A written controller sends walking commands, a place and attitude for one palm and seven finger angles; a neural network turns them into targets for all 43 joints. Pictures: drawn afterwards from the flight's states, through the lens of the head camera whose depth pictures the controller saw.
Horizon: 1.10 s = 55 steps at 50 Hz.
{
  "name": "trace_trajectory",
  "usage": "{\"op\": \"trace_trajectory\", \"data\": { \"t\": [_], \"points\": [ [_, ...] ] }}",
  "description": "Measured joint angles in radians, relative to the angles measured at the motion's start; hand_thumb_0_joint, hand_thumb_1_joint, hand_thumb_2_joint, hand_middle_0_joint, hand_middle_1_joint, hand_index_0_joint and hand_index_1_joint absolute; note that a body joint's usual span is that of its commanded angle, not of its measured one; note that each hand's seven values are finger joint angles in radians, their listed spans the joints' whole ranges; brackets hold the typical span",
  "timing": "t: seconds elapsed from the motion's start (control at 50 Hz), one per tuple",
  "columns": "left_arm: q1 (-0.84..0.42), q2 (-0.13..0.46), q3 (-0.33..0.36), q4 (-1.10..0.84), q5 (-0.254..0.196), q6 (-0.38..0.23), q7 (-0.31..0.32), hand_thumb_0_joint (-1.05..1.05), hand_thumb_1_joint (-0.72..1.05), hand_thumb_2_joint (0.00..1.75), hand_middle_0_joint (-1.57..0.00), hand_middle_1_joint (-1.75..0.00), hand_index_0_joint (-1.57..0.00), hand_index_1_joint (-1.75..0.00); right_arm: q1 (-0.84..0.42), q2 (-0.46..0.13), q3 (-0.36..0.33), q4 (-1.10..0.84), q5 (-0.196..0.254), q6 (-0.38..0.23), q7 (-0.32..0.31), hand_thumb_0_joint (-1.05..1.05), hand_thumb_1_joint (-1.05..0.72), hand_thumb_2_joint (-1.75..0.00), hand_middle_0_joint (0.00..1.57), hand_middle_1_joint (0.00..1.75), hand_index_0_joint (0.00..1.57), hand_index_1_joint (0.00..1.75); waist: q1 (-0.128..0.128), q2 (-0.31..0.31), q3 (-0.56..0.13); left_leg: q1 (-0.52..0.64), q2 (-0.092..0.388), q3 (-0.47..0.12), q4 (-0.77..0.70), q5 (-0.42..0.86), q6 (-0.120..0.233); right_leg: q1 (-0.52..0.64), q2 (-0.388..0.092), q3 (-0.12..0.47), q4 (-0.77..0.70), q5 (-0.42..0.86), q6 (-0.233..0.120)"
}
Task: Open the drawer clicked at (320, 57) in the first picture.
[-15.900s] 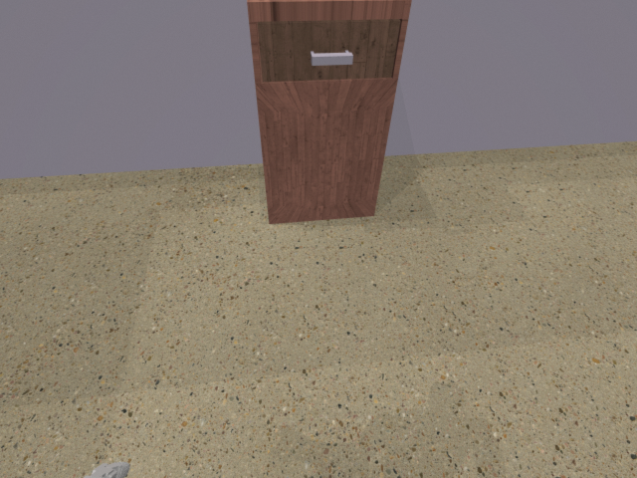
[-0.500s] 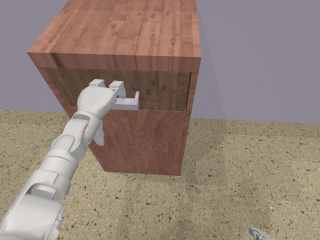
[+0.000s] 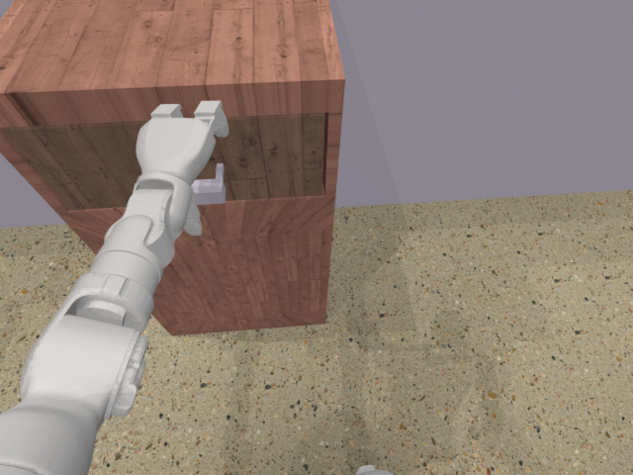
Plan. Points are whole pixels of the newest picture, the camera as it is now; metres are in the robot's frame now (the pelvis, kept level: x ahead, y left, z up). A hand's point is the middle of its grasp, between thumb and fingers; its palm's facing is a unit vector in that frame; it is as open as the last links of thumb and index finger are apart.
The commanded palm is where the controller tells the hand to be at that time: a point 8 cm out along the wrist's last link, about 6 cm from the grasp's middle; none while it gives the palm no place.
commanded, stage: move the hooked fingers above the handle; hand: left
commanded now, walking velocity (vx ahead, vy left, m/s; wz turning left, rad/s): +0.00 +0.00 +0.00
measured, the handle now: (182, 182) +0.54 +0.17 +0.01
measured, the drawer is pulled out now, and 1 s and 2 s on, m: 0.00 0.00 0.00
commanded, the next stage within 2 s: none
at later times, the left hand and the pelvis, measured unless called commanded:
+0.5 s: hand (189, 190) +0.48 +0.14 +0.07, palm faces +0.02 -0.08 -1.00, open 13.8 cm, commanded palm +0.47 +0.18 +0.13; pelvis +0.00 +0.00 +0.00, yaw +2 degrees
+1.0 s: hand (167, 212) +0.46 +0.17 +0.05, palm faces -0.14 +0.00 -0.99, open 13.8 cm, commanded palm +0.47 +0.18 +0.12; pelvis +0.00 -0.01 +0.00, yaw +2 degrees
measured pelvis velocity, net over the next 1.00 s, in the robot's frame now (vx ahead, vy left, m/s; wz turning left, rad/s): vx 0.00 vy -0.01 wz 0.03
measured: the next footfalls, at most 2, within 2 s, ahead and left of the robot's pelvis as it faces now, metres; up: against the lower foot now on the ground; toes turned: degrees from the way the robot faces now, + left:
none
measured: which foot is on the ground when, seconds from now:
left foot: down 0.00-1.00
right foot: down 0.00-1.00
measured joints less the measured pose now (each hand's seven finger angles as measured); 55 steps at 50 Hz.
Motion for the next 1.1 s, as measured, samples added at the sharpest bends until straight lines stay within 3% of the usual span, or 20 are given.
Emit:
{"op": "trace_trajectory", "data": {
  "t": [0.06, 0.1, 0.16, 0.22, 0.28, 0.38, 0.44, 0.5, 0.58, 0.64, 0.7, 0.78, 0.84, 0.9, 0.94, 1.02, 1.1],
  "points": [
    [-0.009, -0.019, 0.000, 0.038, 0.015, 0.075, 0.044, 0.00, -0.49, 0.30, -0.43, -1.29, -0.33, -1.22, -0.010, -0.004, 0.009, 0.010, 0.005, 0.019, 0.007, 0.00, -0.91, -0.90, 0.20, 0.30, 0.20, 0.30, 0.007, 0.012, -0.006, -0.003, 0.004, 0.013, -0.008, 0.005, 0.001, -0.009, 0.004, 0.014, -0.004, 0.009, 0.002],
    [-0.019, -0.023, -0.005, 0.070, 0.014, 0.139, 0.035, 0.00, -0.49, 0.30, -0.42, -1.28, -0.33, -1.24, -0.022, 0.001, 0.016, 0.013, 0.015, 0.030, 0.003, 0.00, -0.91, -0.90, 0.20, 0.30, 0.20, 0.30, 0.006, 0.016, -0.006, 0.011, 0.006, 0.020, -0.022, 0.013, 0.001, 0.000, 0.006, 0.021, -0.014, 0.016, 0.004],
    [-0.038, -0.003, 0.005, 0.140, -0.009, 0.223, -0.016, 0.00, -0.49, 0.30, -0.39, -1.25, -0.34, -1.25, -0.039, 0.013, 0.029, 0.005, 0.032, 0.038, -0.012, 0.00, -0.91, -0.90, 0.20, 0.30, 0.20, 0.30, -0.004, 0.016, -0.001, 0.041, 0.008, 0.026, -0.051, 0.027, 0.000, 0.025, 0.008, 0.026, -0.036, 0.029, 0.003],
    [-0.052, 0.043, 0.014, 0.192, -0.043, 0.248, -0.095, 0.00, -0.49, 0.30, -0.36, -1.23, -0.33, -1.23, -0.040, 0.023, 0.038, -0.017, 0.045, 0.025, -0.029, 0.00, -0.91, -0.90, 0.21, 0.30, 0.20, 0.30, -0.011, 0.010, 0.011, 0.064, 0.009, 0.019, -0.073, 0.039, -0.003, 0.050, 0.009, 0.020, -0.058, 0.040, 0.000],
    [-0.038, 0.085, -0.027, 0.169, -0.062, 0.195, -0.178, 0.00, -0.49, 0.30, -0.34, -1.22, -0.33, -1.22, -0.020, 0.023, 0.032, -0.037, 0.044, -0.002, -0.042, 0.00, -0.91, -0.90, 0.21, 0.30, 0.20, 0.30, -0.002, 0.002, 0.018, 0.068, 0.008, 0.002, -0.080, 0.046, -0.006, 0.063, 0.007, 0.003, -0.072, 0.044, -0.004],
    [0.023, 0.070, -0.117, 0.007, -0.082, 0.012, -0.240, 0.00, -0.49, 0.30, -0.33, -1.21, -0.32, -1.21, 0.017, 0.004, -0.003, -0.025, 0.023, -0.034, -0.042, 0.00, -0.91, -0.90, 0.21, 0.30, 0.20, 0.30, 0.039, -0.010, 0.016, 0.050, -0.002, -0.033, -0.049, 0.032, -0.008, 0.065, -0.003, -0.033, -0.059, 0.025, -0.007],
    [0.048, 0.029, -0.127, -0.061, -0.070, -0.071, -0.195, 0.00, -0.49, 0.30, -0.33, -1.20, -0.32, -1.20, 0.013, -0.010, -0.019, -0.007, 0.012, -0.038, -0.030, 0.00, -0.91, -0.90, 0.21, 0.30, 0.20, 0.30, 0.047, -0.013, 0.006, 0.029, -0.008, -0.044, -0.016, 0.014, -0.007, 0.052, -0.008, -0.044, -0.031, 0.005, -0.007],
    [0.041, -0.004, -0.095, -0.066, -0.037, -0.082, -0.093, 0.00, -0.49, 0.30, -0.33, -1.20, -0.32, -1.20, -0.012, -0.017, -0.022, 0.003, 0.002, -0.040, -0.012, 0.00, -0.91, -0.90, 0.20, 0.30, 0.20, 0.30, 0.037, -0.013, -0.007, 0.000, -0.009, -0.043, 0.017, -0.003, -0.006, 0.022, -0.009, -0.044, 0.002, -0.012, -0.006],
    [-0.007, -0.003, -0.022, 0.001, 0.001, 0.033, 0.039, 0.00, -0.49, 0.30, -0.33, -1.21, -0.32, -1.20, -0.052, -0.009, -0.009, -0.002, -0.006, -0.026, 0.009, 0.00, -0.91, -0.90, 0.20, 0.30, 0.20, 0.30, 0.016, -0.001, -0.015, -0.030, -0.004, -0.026, 0.035, -0.013, -0.005, -0.017, -0.004, -0.027, 0.027, -0.019, -0.005],
    [-0.036, -0.036, -0.037, 0.042, 0.004, 0.118, 0.068, 0.00, -0.49, 0.30, -0.40, -1.27, -0.34, -1.23, -0.061, 0.002, 0.001, 0.002, 0.001, -0.003, 0.020, 0.00, -0.91, -0.90, 0.20, 0.30, 0.19, 0.30, 0.030, 0.015, -0.019, -0.022, -0.002, -0.016, 0.020, -0.007, -0.005, -0.015, -0.002, -0.017, 0.016, -0.011, -0.004],
    [-0.060, -0.060, -0.045, 0.086, -0.003, 0.210, 0.018, 0.00, -0.49, 0.30, -0.39, -1.27, -0.35, -1.27, -0.072, 0.016, 0.023, 0.006, 0.018, 0.033, 0.015, 0.00, -0.91, -0.90, 0.20, 0.30, 0.20, 0.30, 0.033, 0.024, -0.024, 0.015, 0.001, -0.004, -0.016, 0.006, -0.005, 0.013, 0.000, -0.004, -0.010, 0.002, -0.003],
    [-0.081, -0.026, -0.026, 0.175, -0.036, 0.285, -0.106, 0.00, -0.49, 0.30, -0.37, -1.24, -0.34, -1.27, -0.075, 0.037, 0.051, -0.017, 0.038, 0.056, -0.015, 0.00, -0.91, -0.90, 0.21, 0.30, 0.20, 0.30, 0.008, 0.023, -0.019, 0.074, 0.006, 0.007, -0.065, 0.025, -0.009, 0.061, 0.005, 0.008, -0.045, 0.019, -0.006],
    [-0.054, 0.028, -0.014, 0.173, -0.056, 0.239, -0.200, 0.00, -0.49, 0.30, -0.35, -1.23, -0.33, -1.25, -0.057, 0.038, 0.060, -0.048, 0.044, 0.042, -0.036, 0.00, -0.91, -0.90, 0.21, 0.30, 0.20, 0.30, -0.002, 0.013, -0.001, 0.097, 0.009, 0.005, -0.082, 0.034, -0.012, 0.083, 0.009, 0.006, -0.060, 0.027, -0.011],
    [0.007, 0.073, -0.030, 0.099, -0.059, 0.124, -0.259, 0.00, -0.49, 0.30, -0.33, -1.21, -0.33, -1.23, -0.026, 0.024, 0.047, -0.068, 0.040, 0.018, -0.051, 0.00, -0.90, -0.90, 0.21, 0.30, 0.20, 0.30, 0.008, 0.003, 0.015, 0.092, 0.011, -0.005, -0.076, 0.035, -0.015, 0.084, 0.010, -0.005, -0.060, 0.028, -0.015],
    [0.048, 0.085, -0.051, 0.031, -0.060, 0.039, -0.266, 0.00, -0.49, 0.30, -0.33, -1.21, -0.32, -1.22, -0.005, 0.012, 0.026, -0.068, 0.034, 0.001, -0.054, 0.00, -0.90, -0.90, 0.21, 0.30, 0.20, 0.30, 0.023, -0.003, 0.024, 0.075, 0.010, -0.017, -0.060, 0.031, -0.017, 0.075, 0.009, -0.016, -0.051, 0.023, -0.017],
    [0.091, 0.072, -0.075, -0.074, -0.045, -0.089, -0.197, 0.00, -0.49, 0.30, -0.33, -1.20, -0.32, -1.21, 0.016, -0.015, -0.013, -0.035, 0.019, -0.025, -0.046, 0.00, -0.91, -0.90, 0.21, 0.30, 0.20, 0.30, 0.046, -0.009, 0.025, 0.019, 0.002, -0.040, -0.010, 0.014, -0.017, 0.033, 0.002, -0.040, -0.014, 0.003, -0.017],
    [0.062, 0.056, -0.055, -0.078, -0.025, -0.093, -0.058, 0.00, -0.49, 0.30, -0.33, -1.20, -0.32, -1.20, -0.002, -0.028, -0.026, 0.006, 0.009, -0.039, -0.024, 0.00, -0.91, -0.90, 0.20, 0.30, 0.20, 0.30, 0.035, -0.013, 0.009, -0.036, -0.003, -0.049, 0.036, -0.005, -0.015, -0.016, -0.003, -0.051, 0.027, -0.017, -0.015]
  ]
}}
